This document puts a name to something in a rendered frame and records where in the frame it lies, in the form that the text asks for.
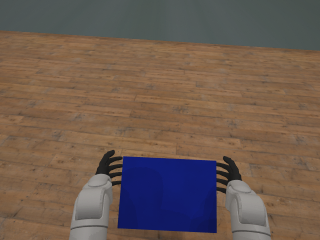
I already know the robot left forearm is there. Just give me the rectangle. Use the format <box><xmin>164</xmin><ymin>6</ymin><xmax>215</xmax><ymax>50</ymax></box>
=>
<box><xmin>69</xmin><ymin>174</ymin><xmax>113</xmax><ymax>240</ymax></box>

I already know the robot left hand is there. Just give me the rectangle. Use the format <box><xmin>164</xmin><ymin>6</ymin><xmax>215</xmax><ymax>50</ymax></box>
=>
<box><xmin>95</xmin><ymin>150</ymin><xmax>123</xmax><ymax>186</ymax></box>

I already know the robot right forearm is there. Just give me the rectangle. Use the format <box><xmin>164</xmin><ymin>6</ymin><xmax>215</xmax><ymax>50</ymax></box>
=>
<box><xmin>225</xmin><ymin>180</ymin><xmax>271</xmax><ymax>240</ymax></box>

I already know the carton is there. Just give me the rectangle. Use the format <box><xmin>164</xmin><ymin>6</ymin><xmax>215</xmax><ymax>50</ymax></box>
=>
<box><xmin>117</xmin><ymin>156</ymin><xmax>217</xmax><ymax>233</ymax></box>

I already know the robot right hand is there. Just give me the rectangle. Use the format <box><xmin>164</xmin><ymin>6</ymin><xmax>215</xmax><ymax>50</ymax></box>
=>
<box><xmin>216</xmin><ymin>156</ymin><xmax>242</xmax><ymax>194</ymax></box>

